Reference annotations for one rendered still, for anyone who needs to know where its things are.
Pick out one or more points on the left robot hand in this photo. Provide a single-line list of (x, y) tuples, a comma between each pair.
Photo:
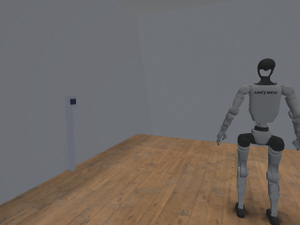
[(219, 135)]

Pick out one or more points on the robot left shin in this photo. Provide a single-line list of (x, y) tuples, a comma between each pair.
[(241, 184)]

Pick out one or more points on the left robot upper arm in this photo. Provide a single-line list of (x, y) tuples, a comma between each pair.
[(239, 99)]

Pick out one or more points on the humanoid robot head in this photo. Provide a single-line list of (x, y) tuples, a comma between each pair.
[(266, 64)]

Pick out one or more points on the robot left forearm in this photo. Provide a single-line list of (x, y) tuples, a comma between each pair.
[(227, 121)]

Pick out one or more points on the right robot upper arm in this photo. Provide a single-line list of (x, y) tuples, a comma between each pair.
[(291, 100)]

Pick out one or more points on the panel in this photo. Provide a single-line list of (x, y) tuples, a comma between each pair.
[(70, 132)]

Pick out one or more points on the button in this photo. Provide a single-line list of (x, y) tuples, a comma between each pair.
[(72, 101)]

